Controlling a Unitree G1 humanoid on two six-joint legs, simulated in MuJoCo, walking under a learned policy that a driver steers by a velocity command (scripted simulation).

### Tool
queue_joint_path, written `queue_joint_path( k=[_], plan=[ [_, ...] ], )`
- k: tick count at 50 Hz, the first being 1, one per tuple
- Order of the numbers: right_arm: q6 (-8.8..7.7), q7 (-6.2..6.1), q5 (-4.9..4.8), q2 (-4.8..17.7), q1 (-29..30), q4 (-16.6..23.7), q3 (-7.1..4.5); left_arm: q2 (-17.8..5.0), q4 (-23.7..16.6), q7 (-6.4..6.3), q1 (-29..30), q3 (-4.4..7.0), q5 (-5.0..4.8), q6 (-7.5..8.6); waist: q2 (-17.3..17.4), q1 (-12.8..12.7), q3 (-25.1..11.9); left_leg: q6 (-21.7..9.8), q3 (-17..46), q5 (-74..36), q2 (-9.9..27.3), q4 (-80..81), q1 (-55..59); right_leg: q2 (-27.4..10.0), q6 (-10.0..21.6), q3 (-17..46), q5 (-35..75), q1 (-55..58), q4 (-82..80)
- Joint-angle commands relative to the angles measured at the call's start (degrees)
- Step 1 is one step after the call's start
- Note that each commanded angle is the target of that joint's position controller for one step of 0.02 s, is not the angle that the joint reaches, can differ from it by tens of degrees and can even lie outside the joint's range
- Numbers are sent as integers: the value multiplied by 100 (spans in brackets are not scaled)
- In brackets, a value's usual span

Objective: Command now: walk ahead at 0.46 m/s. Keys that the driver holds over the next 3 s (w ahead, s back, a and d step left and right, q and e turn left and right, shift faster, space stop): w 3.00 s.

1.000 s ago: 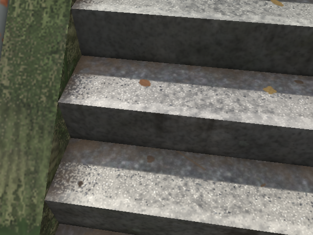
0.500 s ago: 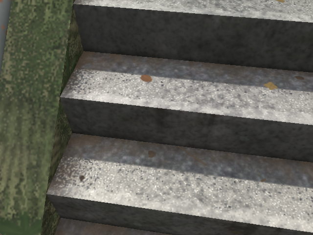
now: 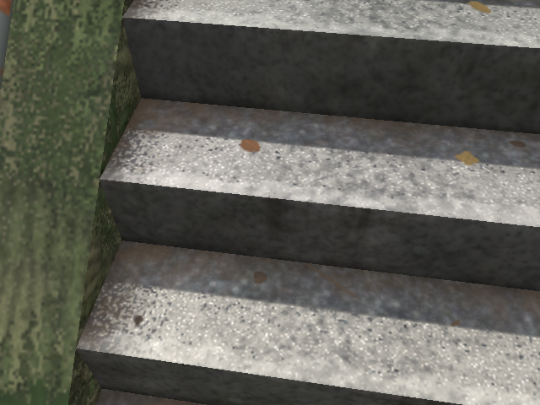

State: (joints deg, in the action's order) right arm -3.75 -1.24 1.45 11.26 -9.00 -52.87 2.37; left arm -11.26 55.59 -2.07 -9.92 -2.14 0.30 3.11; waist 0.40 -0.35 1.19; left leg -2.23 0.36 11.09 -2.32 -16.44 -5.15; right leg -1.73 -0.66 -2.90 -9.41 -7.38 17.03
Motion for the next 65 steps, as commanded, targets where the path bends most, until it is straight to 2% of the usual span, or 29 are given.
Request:
queue_joint_path(
  k=[1, 12, 32, 33, 38, 42, 54, 55, 57, 65],
  plan=[
    [-78, 2, 4, 506, 112, 327, -116, -549, -308, -14, 74, 106, -15, 77, -26, 11, -347, -108, 659, -1675, 876, 178, 108, -678, 354, 559, 1220, 211, -162],
    [-84, 9, 10, 505, 385, 436, -131, -578, -487, -10, 424, 100, 21, 91, -17, 19, -504, -28, 655, -1888, 936, 257, 184, -734, 304, 579, 1553, 392, -232],
    [-76, 52, 24, 555, 663, 432, -114, -627, -605, 40, 682, 66, 30, 110, -16, 30, -494, 11, 688, -1370, 955, 381, 127, -751, 275, 617, 1103, 299, -382],
    [-66, 9, 38, 475, 653, 418, -83, -620, -634, 57, 726, 78, 28, 100, 18, 51, -520, -14, 678, -1410, 962, 401, 169, -776, 242, 608, 1142, 295, -360],
    [-65, -42, 30, 546, 650, 394, -75, -647, -624, 47, 685, 92, 39, 72, 25, 27, -495, -4, 668, -1190, 956, 387, 77, -752, 227, 621, 919, 339, -375],
    [-69, -35, 36, 548, 674, 388, -61, -625, -631, 52, 716, 89, 44, 66, -20, 24, -394, -13, 692, -1084, 954, 416, 11, -748, 220, 625, 820, 280, -398],
    [-73, -35, 35, 566, 668, 357, -41, -646, -639, 58, 738, 99, 44, 80, -15, 20, -420, -40, 710, -1048, 946, 413, 41, -740, 206, 625, 713, 244, -420],
    [-82, 8, 21, 648, 687, 369, -69, -656, -610, 45, 695, 86, 50, 92, -46, -2, -388, -14, 723, -996, 941, 395, -11, -715, 237, 633, 656, 236, -445],
    [-90, 33, 18, 627, 681, 368, -68, -658, -598, 40, 698, 82, 54, 100, -24, 13, -393, -10, 727, -990, 937, 400, -22, -722, 250, 633, 668, 237, -437],
    [-88, 34, 22, 641, 689, 371, -65, -680, -578, 45, 710, 68, 45, 113, -3, 20, -455, -1, 725, -1091, 934, 367, 16, -727, 249, 634, 782, 249, -411]
  ],
)
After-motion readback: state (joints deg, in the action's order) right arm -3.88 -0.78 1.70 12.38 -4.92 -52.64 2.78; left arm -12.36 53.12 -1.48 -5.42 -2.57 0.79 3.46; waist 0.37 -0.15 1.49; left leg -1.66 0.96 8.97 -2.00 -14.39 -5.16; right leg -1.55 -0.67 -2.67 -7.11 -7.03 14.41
